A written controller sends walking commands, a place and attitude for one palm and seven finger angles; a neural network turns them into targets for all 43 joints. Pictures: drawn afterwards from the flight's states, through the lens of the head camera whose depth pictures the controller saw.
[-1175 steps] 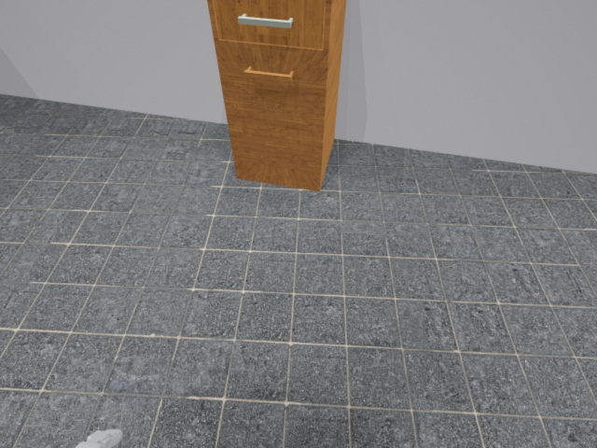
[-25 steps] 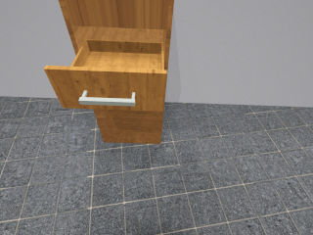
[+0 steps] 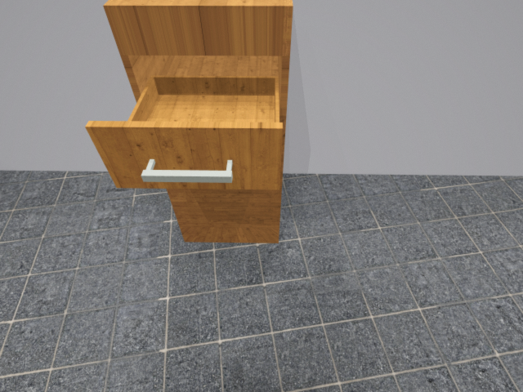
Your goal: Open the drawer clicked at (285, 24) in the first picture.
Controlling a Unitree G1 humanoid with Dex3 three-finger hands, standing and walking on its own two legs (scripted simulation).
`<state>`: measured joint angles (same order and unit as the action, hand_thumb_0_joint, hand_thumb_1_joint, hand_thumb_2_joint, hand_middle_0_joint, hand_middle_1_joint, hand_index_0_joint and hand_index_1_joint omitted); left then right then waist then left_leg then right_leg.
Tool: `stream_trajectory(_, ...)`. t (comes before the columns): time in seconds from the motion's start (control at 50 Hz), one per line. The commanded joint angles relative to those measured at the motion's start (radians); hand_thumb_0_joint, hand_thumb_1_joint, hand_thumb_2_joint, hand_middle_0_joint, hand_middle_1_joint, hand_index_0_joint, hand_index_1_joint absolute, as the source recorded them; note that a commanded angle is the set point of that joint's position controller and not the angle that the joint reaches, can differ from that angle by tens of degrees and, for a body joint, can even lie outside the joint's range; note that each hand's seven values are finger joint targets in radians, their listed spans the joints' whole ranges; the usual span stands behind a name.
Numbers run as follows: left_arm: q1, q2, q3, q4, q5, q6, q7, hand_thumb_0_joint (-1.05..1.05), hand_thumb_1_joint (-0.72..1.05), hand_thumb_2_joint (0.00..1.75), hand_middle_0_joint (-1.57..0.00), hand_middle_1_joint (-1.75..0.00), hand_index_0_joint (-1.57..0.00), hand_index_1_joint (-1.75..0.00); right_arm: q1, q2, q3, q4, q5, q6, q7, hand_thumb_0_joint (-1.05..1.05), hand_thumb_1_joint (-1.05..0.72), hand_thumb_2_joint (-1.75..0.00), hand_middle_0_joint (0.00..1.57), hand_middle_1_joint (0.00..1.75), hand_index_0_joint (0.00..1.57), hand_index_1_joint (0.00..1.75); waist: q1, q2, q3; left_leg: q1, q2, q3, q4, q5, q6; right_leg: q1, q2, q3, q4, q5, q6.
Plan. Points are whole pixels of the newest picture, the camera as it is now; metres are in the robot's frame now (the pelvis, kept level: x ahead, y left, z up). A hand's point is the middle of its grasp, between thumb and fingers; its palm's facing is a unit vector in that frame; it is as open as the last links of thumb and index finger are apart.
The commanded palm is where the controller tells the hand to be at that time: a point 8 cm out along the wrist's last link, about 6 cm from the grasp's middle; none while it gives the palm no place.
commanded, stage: let the arm hang, fingers relaxed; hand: left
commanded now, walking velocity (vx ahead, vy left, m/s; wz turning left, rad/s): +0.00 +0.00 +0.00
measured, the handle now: (189, 170) +0.53 +0.19 +0.01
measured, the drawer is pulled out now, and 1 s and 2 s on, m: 0.30 0.30 0.30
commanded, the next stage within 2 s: look to check the result in 0.32 s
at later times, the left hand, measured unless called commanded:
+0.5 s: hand out of the picture +0.01 +0.15 -0.17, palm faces +0.05 -0.98 -0.19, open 7.4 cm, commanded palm none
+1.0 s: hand out of the picture +0.03 +0.15 -0.17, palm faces +0.05 -0.98 -0.19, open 7.4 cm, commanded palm none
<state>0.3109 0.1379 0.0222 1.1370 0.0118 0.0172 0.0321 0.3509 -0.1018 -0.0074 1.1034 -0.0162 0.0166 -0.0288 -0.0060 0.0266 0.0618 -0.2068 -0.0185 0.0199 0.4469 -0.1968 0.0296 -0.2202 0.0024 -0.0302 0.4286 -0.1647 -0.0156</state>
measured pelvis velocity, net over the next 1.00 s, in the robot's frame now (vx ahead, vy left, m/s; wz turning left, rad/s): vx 0.03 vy -0.02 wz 0.00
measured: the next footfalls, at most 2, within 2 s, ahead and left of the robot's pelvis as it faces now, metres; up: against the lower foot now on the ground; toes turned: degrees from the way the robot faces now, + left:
none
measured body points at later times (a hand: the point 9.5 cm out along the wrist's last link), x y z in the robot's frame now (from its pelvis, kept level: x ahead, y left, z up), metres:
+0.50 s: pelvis +0.01 -0.01 +0.00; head +0.03 -0.02 +0.45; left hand +0.00 +0.21 -0.16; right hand -0.02 -0.21 -0.16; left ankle +0.03 +0.10 -0.74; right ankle +0.05 -0.11 -0.74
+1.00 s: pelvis +0.03 -0.02 +0.00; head +0.05 -0.03 +0.45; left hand +0.03 +0.20 -0.16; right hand +0.01 -0.22 -0.16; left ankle +0.03 +0.10 -0.74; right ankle +0.05 -0.11 -0.74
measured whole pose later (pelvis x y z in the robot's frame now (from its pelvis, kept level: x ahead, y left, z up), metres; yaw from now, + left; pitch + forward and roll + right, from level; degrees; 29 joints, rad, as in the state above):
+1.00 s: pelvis +0.03 -0.02 +0.00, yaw +0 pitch -2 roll +0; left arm 0.25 0.12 0.03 1.14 0.01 0.00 0.04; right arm 0.29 -0.11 -0.01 1.12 -0.01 0.00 -0.04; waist -0.01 0.02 0.08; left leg -0.15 0.01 0.01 0.41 -0.22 0.00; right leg -0.17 0.03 -0.04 0.39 -0.19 -0.04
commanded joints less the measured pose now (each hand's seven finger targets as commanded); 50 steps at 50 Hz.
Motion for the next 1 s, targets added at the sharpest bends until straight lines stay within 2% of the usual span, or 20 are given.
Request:
stream_trajectory(0.0, 0.061, 0.091, 0.018, -0.026, 0.006, -0.01, 0.004, 0.0, 0.9, 0.9, -0.2, -0.3, -0.2, -0.3, 0.081, -0.088, -0.02, -0.019, 0.0, -0.012, -0.013, 0.0, -0.9, -0.9, 0.2, 0.3, 0.2, 0.3, 0.008, -0.022, 0.073, -0.095, 0.105, -0.122, -0.148, -0.182, 0.023, -0.028, -0.068, 0.078, -0.098, -0.156, -0.032)
stream_trajectory(0.02, 0.059, 0.089, 0.02, -0.03, 0.007, -0.01, 0.004, 0.0, 0.9, 0.9, -0.2, -0.3, -0.2, -0.3, 0.084, -0.083, -0.021, -0.018, -0.001, -0.011, -0.013, 0.0, -0.9, -0.9, 0.2, 0.3, 0.2, 0.3, 0.007, -0.034, 0.082, -0.1, 0.1, -0.116, -0.142, -0.179, 0.022, -0.035, -0.07, 0.082, -0.101, -0.166, -0.032)
stream_trajectory(0.08, 0.055, 0.086, 0.022, -0.036, 0.007, -0.013, 0.006, 0.0, 0.9, 0.9, -0.2, -0.3, -0.2, -0.3, 0.085, -0.075, -0.023, -0.018, -0.001, -0.011, -0.013, 0.0, -0.9, -0.9, 0.2, 0.3, 0.2, 0.3, 0.003, -0.013, 0.075, -0.073, 0.094, -0.104, -0.127, -0.154, 0.018, -0.057, -0.071, 0.09, -0.106, -0.175, -0.036)
stream_trajectory(0.12, 0.043, 0.084, 0.024, -0.04, 0.006, -0.014, 0.006, 0.0, 0.9, 0.9, -0.2, -0.3, -0.2, -0.3, 0.089, -0.067, -0.022, -0.018, -0.002, -0.013, -0.013, 0.0, -0.9, -0.9, 0.2, 0.3, 0.2, 0.3, 0.002, -0.026, 0.07, -0.085, 0.095, -0.105, -0.127, -0.144, 0.019, -0.04, -0.072, 0.088, -0.102, -0.154, -0.036)
stream_trajectory(0.22, 0.039, 0.079, 0.025, -0.041, 0.004, -0.019, 0.005, 0.0, 0.9, 0.9, -0.2, -0.3, -0.2, -0.3, 0.084, -0.064, -0.02, -0.019, 0.0, -0.02, -0.016, 0.0, -0.9, -0.9, 0.2, 0.3, 0.2, 0.3, 0.002, 0.0, 0.037, -0.047, 0.095, -0.091, -0.111, -0.062, 0.014, -0.015, -0.079, 0.091, -0.1, -0.095, -0.039)
stream_trajectory(0.38, 0.032, 0.082, 0.024, -0.03, 0.004, -0.02, 0.007, 0.0, 0.9, 0.9, -0.2, -0.3, -0.2, -0.3, 0.068, -0.074, -0.021, -0.013, 0.002, -0.017, -0.018, 0.0, -0.9, -0.9, 0.2, 0.3, 0.2, 0.3, 0.001, -0.015, 0.047, -0.017, 0.1, -0.087, -0.114, -0.053, 0.008, -0.022, -0.077, 0.089, -0.114, -0.098, -0.038)
stream_trajectory(0.42, 0.023, 0.082, 0.024, -0.028, 0.002, -0.018, 0.006, 0.0, 0.9, 0.9, -0.2, -0.3, -0.2, -0.3, 0.068, -0.074, -0.019, -0.009, 0.0, -0.017, -0.018, 0.0, -0.9, -0.9, 0.2, 0.3, 0.2, 0.3, 0.0, -0.001, 0.056, -0.031, 0.101, -0.092, -0.124, -0.062, 0.009, -0.012, -0.078, 0.088, -0.114, -0.095, -0.037)
stream_trajectory(0.48, 0.03, 0.084, 0.023, -0.024, 0.003, -0.02, 0.007, 0.0, 0.9, 0.9, -0.2, -0.3, -0.2, -0.3, 0.061, -0.08, -0.021, -0.011, 0.002, -0.016, -0.018, 0.0, -0.9, -0.9, 0.2, 0.3, 0.2, 0.3, 0.001, -0.029, 0.045, -0.004, 0.099, -0.082, -0.112, -0.044, 0.007, -0.018, -0.081, 0.092, -0.125, -0.106, -0.038)
stream_trajectory(0.6, 0.023, 0.087, 0.022, -0.019, 0.0, -0.025, 0.007, 0.0, 0.9, 0.9, -0.2, -0.3, -0.2, -0.3, 0.058, -0.078, -0.018, -0.003, 0.003, -0.02, -0.019, 0.0, -0.9, -0.9, 0.2, 0.3, 0.2, 0.3, -0.002, -0.023, 0.013, 0.017, 0.103, -0.074, -0.105, 0.025, 0.004, 0.025, -0.089, 0.088, -0.124, -0.04, -0.038)
stream_trajectory(0.68, 0.03, 0.086, 0.02, -0.016, 0.0, -0.026, 0.008, 0.0, 0.9, 0.9, -0.2, -0.3, -0.2, -0.3, 0.043, -0.083, -0.017, -0.001, 0.004, -0.018, -0.02, 0.0, -0.9, -0.9, 0.2, 0.3, 0.2, 0.3, 0.002, -0.013, 0.041, 0.024, 0.102, -0.073, -0.102, 0.027, 0.0, 0.003, -0.084, 0.091, -0.131, -0.044, -0.039)
stream_trajectory(0.76, 0.016, 0.091, 0.021, -0.016, -0.001, -0.025, 0.007, 0.0, 0.9, 0.9, -0.2, -0.3, -0.2, -0.3, 0.047, -0.082, -0.016, 0.005, 0.002, -0.016, -0.02, 0.0, -0.9, -0.9, 0.2, 0.3, 0.2, 0.3, 0.001, -0.031, 0.044, 0.006, 0.099, -0.071, -0.109, 0.006, -0.002, 0.022, -0.088, 0.091, -0.139, -0.065, -0.037)
stream_trajectory(0.82, 0.017, 0.088, 0.021, -0.016, -0.001, -0.024, 0.007, 0.0, 0.9, 0.9, -0.2, -0.3, -0.2, -0.3, 0.04, -0.081, -0.017, 0.004, 0.001, -0.016, -0.019, 0.0, -0.9, -0.9, 0.2, 0.3, 0.2, 0.3, 0.001, -0.011, 0.054, 0.01, 0.1, -0.071, -0.112, 0.001, -0.001, 0.008, -0.086, 0.09, -0.141, -0.071, -0.036)
stream_trajectory(0.86, 0.011, 0.091, 0.022, -0.018, -0.001, -0.024, 0.006, 0.0, 0.9, 0.9, -0.2, -0.3, -0.2, -0.3, 0.042, -0.084, -0.017, 0.004, 0.001, -0.017, -0.019, 0.0, -0.9, -0.9, 0.2, 0.3, 0.2, 0.3, 0.0, -0.02, 0.045, 0.007, 0.1, -0.072, -0.114, -0.002, -0.002, 0.018, -0.086, 0.092, -0.141, -0.073, -0.036)
stream_trajectory(0.98, 0.016, 0.093, 0.023, -0.018, -0.001, -0.03, 0.007, 0.0, 0.9, 0.9, -0.2, -0.3, -0.2, -0.3, 0.027, -0.092, -0.019, 0.001, 0.006, -0.025, -0.023, 0.0, -0.9, -0.9, 0.2, 0.3, 0.2, 0.3, 0.004, -0.01, 0.0, 0.048, 0.111, -0.075, -0.108, 0.082, -0.001, 0.051, -0.087, 0.08, -0.121, 0.034, -0.037)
